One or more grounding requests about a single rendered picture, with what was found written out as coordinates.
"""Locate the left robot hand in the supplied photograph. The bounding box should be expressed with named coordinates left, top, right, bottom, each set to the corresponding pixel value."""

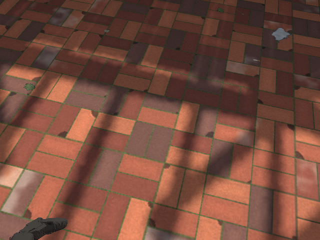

left=9, top=217, right=68, bottom=240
